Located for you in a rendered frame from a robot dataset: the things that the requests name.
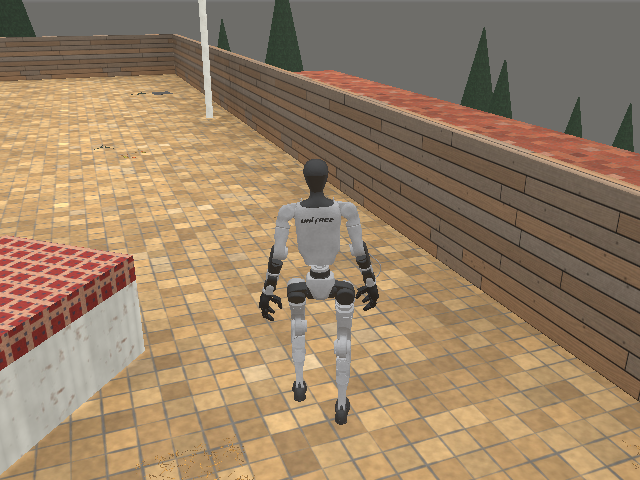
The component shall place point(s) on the robot left hand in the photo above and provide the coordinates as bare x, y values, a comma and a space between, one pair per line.
264, 305

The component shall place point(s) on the right robot thigh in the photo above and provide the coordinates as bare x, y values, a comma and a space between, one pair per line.
344, 294

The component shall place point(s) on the left robot foot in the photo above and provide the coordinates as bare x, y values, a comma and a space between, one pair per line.
299, 393

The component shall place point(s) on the right robot upper arm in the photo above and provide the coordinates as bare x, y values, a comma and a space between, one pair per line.
349, 211

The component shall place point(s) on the left robot upper arm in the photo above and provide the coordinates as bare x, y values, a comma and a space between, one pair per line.
286, 213

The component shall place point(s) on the robot right hand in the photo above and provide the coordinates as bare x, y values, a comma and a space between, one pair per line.
372, 296

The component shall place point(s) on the right robot forearm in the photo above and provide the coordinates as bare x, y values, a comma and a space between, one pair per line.
366, 268

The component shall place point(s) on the left robot forearm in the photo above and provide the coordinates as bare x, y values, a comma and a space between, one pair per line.
272, 275

